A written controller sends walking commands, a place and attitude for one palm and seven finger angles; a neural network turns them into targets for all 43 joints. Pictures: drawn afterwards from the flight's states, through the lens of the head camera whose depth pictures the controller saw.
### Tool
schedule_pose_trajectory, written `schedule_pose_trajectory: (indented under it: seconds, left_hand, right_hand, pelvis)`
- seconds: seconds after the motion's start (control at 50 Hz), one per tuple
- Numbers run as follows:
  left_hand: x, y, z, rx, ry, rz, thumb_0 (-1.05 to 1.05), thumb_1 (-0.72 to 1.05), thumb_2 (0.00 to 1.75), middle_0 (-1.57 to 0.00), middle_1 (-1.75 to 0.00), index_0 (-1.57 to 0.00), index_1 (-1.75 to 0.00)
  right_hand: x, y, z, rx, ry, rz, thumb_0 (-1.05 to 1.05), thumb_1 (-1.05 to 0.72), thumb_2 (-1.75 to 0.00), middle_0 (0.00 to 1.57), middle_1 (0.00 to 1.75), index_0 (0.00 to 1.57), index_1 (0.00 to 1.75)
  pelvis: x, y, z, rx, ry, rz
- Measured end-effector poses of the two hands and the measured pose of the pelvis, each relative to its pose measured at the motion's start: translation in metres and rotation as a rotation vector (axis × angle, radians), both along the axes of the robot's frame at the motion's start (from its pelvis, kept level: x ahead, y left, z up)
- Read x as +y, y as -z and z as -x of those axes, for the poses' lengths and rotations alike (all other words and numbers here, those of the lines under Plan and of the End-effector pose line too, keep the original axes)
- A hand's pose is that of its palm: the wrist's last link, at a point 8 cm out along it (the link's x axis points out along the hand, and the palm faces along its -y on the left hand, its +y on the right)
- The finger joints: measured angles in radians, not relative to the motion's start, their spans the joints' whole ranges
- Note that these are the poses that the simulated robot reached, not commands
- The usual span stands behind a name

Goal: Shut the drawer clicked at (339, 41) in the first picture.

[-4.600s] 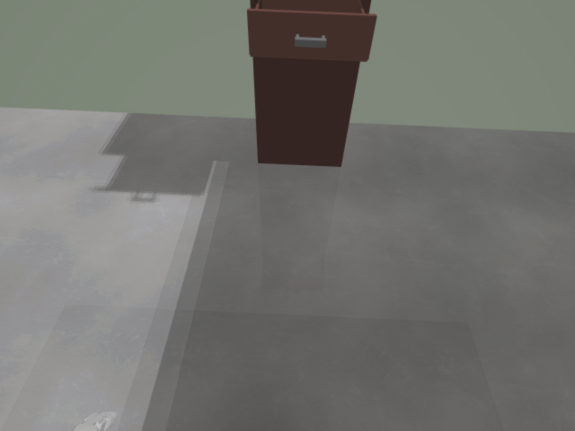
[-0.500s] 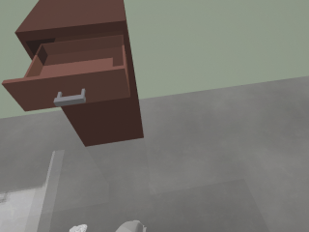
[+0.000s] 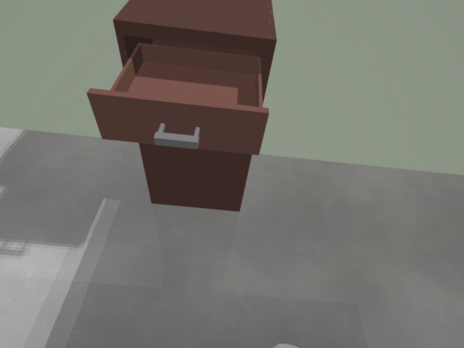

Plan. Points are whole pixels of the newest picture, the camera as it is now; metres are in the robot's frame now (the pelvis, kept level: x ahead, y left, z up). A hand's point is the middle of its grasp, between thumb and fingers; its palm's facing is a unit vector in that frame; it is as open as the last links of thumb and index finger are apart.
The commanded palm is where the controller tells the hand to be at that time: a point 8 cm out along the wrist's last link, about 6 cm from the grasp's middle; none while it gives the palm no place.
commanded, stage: take the last steps up to it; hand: left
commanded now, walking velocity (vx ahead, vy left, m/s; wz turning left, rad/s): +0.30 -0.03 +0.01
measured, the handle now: (178, 134) +0.56 +0.18 +0.01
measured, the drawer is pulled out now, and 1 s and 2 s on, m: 0.29 0.29 0.29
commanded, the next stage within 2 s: come to a stop and stand still in 0.76 s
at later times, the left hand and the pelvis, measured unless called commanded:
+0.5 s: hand (182, 304) +0.24 +0.11 -0.17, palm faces +0.03 -0.98 -0.19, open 7.4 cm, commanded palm none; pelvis +0.14 -0.06 -0.02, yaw +2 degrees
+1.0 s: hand (167, 318) +0.21 +0.14 -0.19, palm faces +0.11 -0.99 -0.12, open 7.4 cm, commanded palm none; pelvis +0.27 -0.01 -0.01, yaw +2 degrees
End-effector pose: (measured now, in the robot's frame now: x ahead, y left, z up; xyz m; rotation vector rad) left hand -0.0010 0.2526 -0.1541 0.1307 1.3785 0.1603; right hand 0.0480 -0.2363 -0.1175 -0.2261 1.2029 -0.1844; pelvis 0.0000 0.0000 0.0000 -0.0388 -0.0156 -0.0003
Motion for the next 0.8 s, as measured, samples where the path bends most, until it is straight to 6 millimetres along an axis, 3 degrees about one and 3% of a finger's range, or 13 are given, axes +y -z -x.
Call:
schedule_pose_trajectory:
  seconds: [0.12,0.24,0.32,0.38,0.42,0.46,0.6,0.7,0.8]
  left_hand:
    - [-0.004,-0.004,-0.053,-0.076,0.02,-0.001,0.01,0.91,0.89,-0.2,-0.3,-0.19,-0.3]
    - [-0.03,-0.007,-0.126,-0.146,0.077,0.01,0.01,0.91,0.89,-0.2,-0.3,-0.19,-0.3]
    - [-0.055,-0.01,-0.184,-0.2,0.127,0.009,0.01,0.91,0.89,-0.2,-0.3,-0.19,-0.3]
    - [-0.073,-0.005,-0.223,-0.265,0.143,-0.003,0.0,0.91,0.89,-0.2,-0.3,-0.19,-0.3]
    - [-0.082,-0.005,-0.234,-0.295,0.125,-0.009,0.0,0.91,0.89,-0.2,-0.3,-0.19,-0.3]
    - [-0.088,-0.007,-0.234,-0.289,0.092,-0.009,0.0,0.91,0.89,-0.2,-0.3,-0.2,-0.3]
    - [-0.081,-0.015,-0.203,-0.157,-0.006,-0.055,-0.01,0.95,0.89,-0.2,-0.3,-0.2,-0.3]
    - [-0.081,-0.01,-0.179,-0.039,-0.047,-0.024,-0.01,0.94,0.89,-0.2,-0.3,-0.2,-0.3]
    - [-0.08,0.001,-0.164,0.055,-0.113,0.032,0.0,0.92,0.89,-0.2,-0.3,-0.2,-0.3]
  right_hand:
    - [0.007,0.011,0.038,0.13,0.06,-0.032,0.0,-0.92,-0.9,0.2,0.3,0.2,0.3]
    - [0.011,0.023,0.074,0.284,0.14,-0.085,0.0,-0.91,-0.9,0.2,0.3,0.2,0.3]
    - [0.007,0.032,0.083,0.378,0.187,-0.123,0.01,-0.91,-0.9,0.2,0.3,0.2,0.3]
    - [-0.004,0.043,0.075,0.435,0.201,-0.149,0.01,-0.91,-0.9,0.2,0.3,0.2,0.3]
    - [-0.015,0.047,0.058,0.443,0.192,-0.155,0.01,-0.91,-0.9,0.2,0.3,0.2,0.3]
    - [-0.027,0.047,0.03,0.41,0.173,-0.147,0.01,-0.91,-0.9,0.2,0.3,0.2,0.3]
    - [-0.057,0.037,-0.109,0.159,0.072,-0.106,0.01,-0.91,-0.9,0.2,0.3,0.2,0.3]
    - [-0.053,0.026,-0.195,0.029,0.007,-0.095,0.01,-0.92,-0.9,0.19,0.3,0.19,0.3]
    - [-0.031,0.018,-0.261,-0.029,-0.072,-0.076,0.0,-0.92,-0.9,0.19,0.3,0.19,0.3]
  pelvis:
    - [0.001,0.0,-0.024,-0.013,-0.01,-0.021]
    - [-0.011,0.006,-0.054,-0.018,-0.008,-0.043]
    - [-0.026,0.013,-0.083,-0.014,0.001,-0.05]
    - [-0.043,0.025,-0.108,-0.013,-0.002,-0.053]
    - [-0.052,0.028,-0.118,-0.024,-0.015,-0.043]
    - [-0.058,0.024,-0.129,-0.035,-0.028,-0.037]
    - [-0.065,0.007,-0.167,-0.022,-0.045,-0.029]
    - [-0.059,0.004,-0.193,-0.008,-0.044,-0.02]
    - [-0.042,0.007,-0.223,-0.002,-0.05,-0.007]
